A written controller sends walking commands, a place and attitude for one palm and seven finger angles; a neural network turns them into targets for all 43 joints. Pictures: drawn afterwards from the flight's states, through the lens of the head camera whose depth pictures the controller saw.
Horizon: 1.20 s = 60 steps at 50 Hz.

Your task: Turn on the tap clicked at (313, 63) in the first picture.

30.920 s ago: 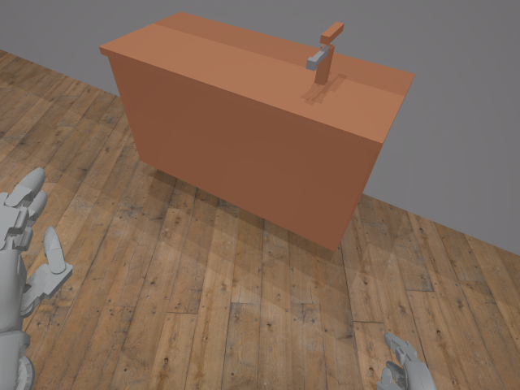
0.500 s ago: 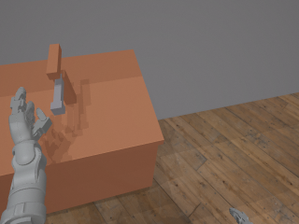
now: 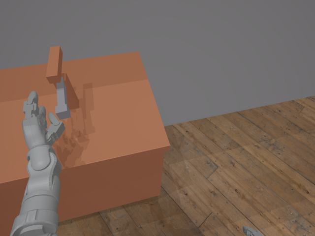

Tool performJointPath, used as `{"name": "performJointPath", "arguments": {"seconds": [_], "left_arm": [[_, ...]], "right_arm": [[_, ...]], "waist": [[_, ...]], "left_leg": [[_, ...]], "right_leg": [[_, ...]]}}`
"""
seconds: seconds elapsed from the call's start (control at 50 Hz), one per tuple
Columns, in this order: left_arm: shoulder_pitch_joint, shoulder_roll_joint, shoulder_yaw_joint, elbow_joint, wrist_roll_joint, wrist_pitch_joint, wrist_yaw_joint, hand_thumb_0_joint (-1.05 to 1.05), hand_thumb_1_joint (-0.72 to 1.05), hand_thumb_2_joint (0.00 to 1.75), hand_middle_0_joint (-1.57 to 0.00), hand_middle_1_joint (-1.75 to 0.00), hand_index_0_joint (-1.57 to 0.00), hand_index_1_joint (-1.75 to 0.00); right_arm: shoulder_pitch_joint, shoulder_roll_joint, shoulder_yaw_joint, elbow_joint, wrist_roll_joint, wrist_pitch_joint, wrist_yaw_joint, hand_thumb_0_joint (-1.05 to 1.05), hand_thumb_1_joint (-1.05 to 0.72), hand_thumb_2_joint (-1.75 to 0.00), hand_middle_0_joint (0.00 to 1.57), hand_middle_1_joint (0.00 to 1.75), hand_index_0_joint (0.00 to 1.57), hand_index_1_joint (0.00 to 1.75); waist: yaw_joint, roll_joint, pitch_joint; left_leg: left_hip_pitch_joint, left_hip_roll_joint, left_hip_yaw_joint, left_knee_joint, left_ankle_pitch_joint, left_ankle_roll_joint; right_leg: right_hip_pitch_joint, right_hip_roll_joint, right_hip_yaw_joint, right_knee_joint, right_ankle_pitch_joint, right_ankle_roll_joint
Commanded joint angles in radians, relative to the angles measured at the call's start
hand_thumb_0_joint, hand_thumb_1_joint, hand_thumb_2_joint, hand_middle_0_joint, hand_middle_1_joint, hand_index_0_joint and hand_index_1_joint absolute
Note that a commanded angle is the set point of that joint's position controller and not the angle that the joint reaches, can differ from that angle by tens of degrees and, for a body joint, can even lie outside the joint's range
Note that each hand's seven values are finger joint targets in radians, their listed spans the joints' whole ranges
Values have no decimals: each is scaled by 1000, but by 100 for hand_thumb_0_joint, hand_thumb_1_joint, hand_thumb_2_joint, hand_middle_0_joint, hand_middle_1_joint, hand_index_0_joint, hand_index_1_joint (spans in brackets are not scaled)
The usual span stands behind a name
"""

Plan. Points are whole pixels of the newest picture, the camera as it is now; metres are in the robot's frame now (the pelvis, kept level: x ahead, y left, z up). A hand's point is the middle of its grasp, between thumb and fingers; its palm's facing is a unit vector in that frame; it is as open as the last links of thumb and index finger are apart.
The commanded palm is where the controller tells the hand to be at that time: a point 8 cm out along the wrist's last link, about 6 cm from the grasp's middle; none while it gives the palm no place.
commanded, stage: push the lever round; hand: left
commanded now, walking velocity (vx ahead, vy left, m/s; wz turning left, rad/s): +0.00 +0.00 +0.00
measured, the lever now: (63, 112) +0.40 +0.27 +0.07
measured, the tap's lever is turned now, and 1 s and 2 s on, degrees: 5 28 57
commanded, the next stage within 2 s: none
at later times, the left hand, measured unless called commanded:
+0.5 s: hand (75, 122) +0.38 +0.23 +0.07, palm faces +0.57 -0.82 -0.07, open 7.7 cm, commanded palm +0.34 +0.26 +0.07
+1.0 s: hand (89, 118) +0.39 +0.20 +0.07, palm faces +0.65 -0.75 -0.07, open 7.7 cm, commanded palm +0.34 +0.22 +0.07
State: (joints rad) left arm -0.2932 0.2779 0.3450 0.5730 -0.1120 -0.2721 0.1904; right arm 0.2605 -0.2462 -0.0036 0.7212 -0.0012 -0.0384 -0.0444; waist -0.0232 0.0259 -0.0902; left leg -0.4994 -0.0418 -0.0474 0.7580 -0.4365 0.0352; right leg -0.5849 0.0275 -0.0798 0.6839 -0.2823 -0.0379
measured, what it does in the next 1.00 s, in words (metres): stands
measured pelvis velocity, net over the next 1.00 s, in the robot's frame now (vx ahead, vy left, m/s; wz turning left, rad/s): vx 0.00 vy -0.01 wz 0.00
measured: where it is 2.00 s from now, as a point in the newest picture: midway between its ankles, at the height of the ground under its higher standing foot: outside the picture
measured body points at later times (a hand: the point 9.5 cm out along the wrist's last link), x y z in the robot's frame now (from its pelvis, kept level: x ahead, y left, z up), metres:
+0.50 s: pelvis +0.00 -0.01 +0.00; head +0.04 -0.01 +0.45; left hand +0.34 +0.27 +0.07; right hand +0.11 -0.27 -0.12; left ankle -0.04 +0.09 -0.71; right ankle +0.03 -0.10 -0.71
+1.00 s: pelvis +0.00 -0.01 +0.00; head +0.03 -0.01 +0.45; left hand +0.35 +0.24 +0.08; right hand +0.11 -0.26 -0.12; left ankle -0.04 +0.09 -0.71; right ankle +0.03 -0.10 -0.71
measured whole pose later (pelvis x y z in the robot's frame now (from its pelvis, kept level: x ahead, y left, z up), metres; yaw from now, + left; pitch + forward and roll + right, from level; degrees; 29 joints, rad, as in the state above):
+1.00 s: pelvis +0.00 -0.01 +0.00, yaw +0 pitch +10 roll -1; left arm -0.40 0.10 0.24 0.61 0.02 -0.23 0.60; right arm 0.23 -0.22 -0.02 0.74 -0.04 -0.02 -0.02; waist -0.03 0.03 -0.12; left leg -0.50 -0.04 -0.05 0.75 -0.43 0.02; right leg -0.59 0.03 -0.08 0.69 -0.28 -0.05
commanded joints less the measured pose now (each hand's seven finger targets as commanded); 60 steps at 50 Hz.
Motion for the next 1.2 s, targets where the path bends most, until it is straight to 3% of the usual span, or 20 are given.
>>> {"name": "performJointPath", "arguments": {"seconds": [0.0,0.06,0.12,0.26,0.32,0.36,0.44,0.56,0.6,0.74,0.76,0.8,0.86,0.92,0.96,1.04,1.06,1.12,1.16,1.18], "left_arm": [[-336,202,10,-226,16,-82,10,0,90,90,-15,-15,-15,-15],[-351,225,29,-209,22,-83,19,0,90,90,-15,-15,-15,-15],[-354,163,-19,-226,21,-87,33,0,90,90,-15,-15,-15,-15],[-312,187,31,-216,42,-79,109,0,90,90,-15,-15,-15,-15],[-341,133,-21,-227,54,-72,131,0,90,90,-15,-15,-15,-15],[-349,151,1,-216,61,-67,151,0,90,90,-15,-15,-15,-15],[-399,109,-37,-218,72,-67,182,0,90,90,-15,-15,-15,-15],[-397,97,-30,-203,94,-58,235,0,90,90,-15,-15,-15,-15],[-403,59,-59,-220,100,-61,249,0,90,90,-15,-15,-15,-15],[-450,15,-83,-181,127,-42,324,0,90,90,-15,-15,-15,-15],[-455,35,-65,-189,138,-42,336,0,90,90,-15,-15,-15,-15],[-450,-8,-99,-184,147,-39,355,0,90,90,-15,-15,-15,-15],[-454,-1,-85,-192,160,-33,387,0,90,90,-15,-15,-15,-15],[-467,-68,-140,-205,168,-30,412,0,90,90,-15,-15,-15,-15],[-441,-44,-107,-170,177,-12,436,0,90,90,-15,-15,-15,-15],[-529,-55,-116,-138,185,2,473,0,90,90,-15,-15,-15,-15],[-550,-27,-90,-143,195,3,485,0,90,90,-15,-15,-15,-15],[-620,-95,-157,-113,210,-1,508,0,90,90,-15,-15,-15,-15],[-608,-58,-107,-98,213,-3,528,0,90,90,-15,-15,-15,-15],[-643,-92,-138,-95,213,-4,534,0,90,90,-15,-15,-15,-15]], "right_arm": [[-9,-145,-52,-113,2,-36,-14,0,-90,-90,20,30,20,30],[-11,-146,-50,-107,1,-33,-15,0,-90,-90,20,30,20,30],[-16,-139,-51,-118,1,-36,-8,0,-90,-90,20,30,20,30],[-24,-137,-53,-117,-4,-29,-4,0,-90,-90,20,30,20,30],[-33,-130,-49,-125,-3,-29,-2,0,-90,-90,20,30,20,30],[-37,-131,-49,-116,-5,-27,-7,0,-90,-90,20,30,20,30],[-39,-129,-51,-115,-9,-31,-7,0,-90,-90,20,30,20,30],[-39,-123,-54,-103,-16,-25,-7,0,-90,-90,20,30,20,30],[-42,-117,-55,-107,-17,-26,-2,0,-90,-90,20,30,20,30],[-51,-114,-57,-102,-24,-24,0,0,-90,-90,20,30,20,30],[-51,-115,-58,-95,-26,-22,-3,0,-90,-90,20,30,20,30],[-50,-109,-60,-97,-29,-21,2,0,-90,-90,20,30,20,30],[-48,-110,-64,-91,-36,-17,3,0,-90,-90,20,30,20,30],[-48,-104,-66,-92,-40,-16,11,0,-90,-90,20,30,20,30],[-51,-108,-67,-85,-44,-11,9,0,-90,-90,20,30,20,30],[-73,-100,-61,-87,-42,-4,6,0,-90,-90,20,30,20,30],[-79,-99,-60,-78,-44,-1,2,0,-90,-90,20,30,20,30],[-77,-94,-58,-73,-49,-4,7,0,-90,-90,20,30,20,30],[-73,-96,-64,-66,-55,-5,6,0,-90,-90,20,30,20,30],[-70,-91,-61,-66,-57,-2,10,0,-90,-90,20,30,20,30]], "waist": [[-14,36,-296],[-13,49,-279],[-16,42,-298],[-2,25,-290],[-16,20,-279],[-16,20,-266],[-27,1,-292],[-20,12,-311],[-18,28,-321],[-27,-24,-309],[-21,16,-311],[-22,12,-321],[-15,12,-333],[-21,8,-343],[-12,-8,-320],[-33,-50,-292],[-25,1,-291],[-49,-13,-291],[-32,5,-330],[-45,10,-345]], "left_leg": [[14,23,-21,-116,356,-62],[4,21,-16,-115,342,-56],[12,20,-13,-114,347,-55],[-16,16,0,-112,337,-45],[-27,15,2,-116,311,-41],[-26,14,2,-114,295,-36],[-17,12,2,-111,288,-34],[-13,12,4,-103,319,-41],[-1,13,3,-105,341,-48],[-14,13,0,-104,313,-47],[-3,15,-2,-105,324,-54],[10,17,-6,-104,354,-61],[19,20,-8,-100,386,-69],[37,25,-10,-95,428,-76],[17,24,-10,-99,406,-76],[-31,17,2,-103,302,-56],[-24,17,1,-107,284,-59],[-10,20,-5,-105,278,-60],[-12,17,-5,-95,288,-64],[-2,16,-3,-91,309,-67]], "right_leg": [[275,-13,55,-48,213,-3],[274,-15,60,-51,213,-2],[281,-16,58,-50,223,-1],[315,-21,68,-56,245,2],[306,-24,69,-61,228,4],[300,-24,73,-68,213,5],[299,-26,72,-70,207,6],[308,-29,71,-61,241,5],[308,-29,66,-56,253,2],[291,-30,63,-63,219,5],[283,-29,61,-58,219,1],[280,-28,55,-52,233,0],[287,-27,53,-47,254,-2],[279,-27,46,-37,274,-3],[278,-26,45,-43,257,-2],[277,-36,61,-70,188,6],[264,-35,64,-72,162,2],[236,-34,53,-69,142,0],[245,-30,56,-60,151,-1],[248,-34,53,-54,174,1]]}}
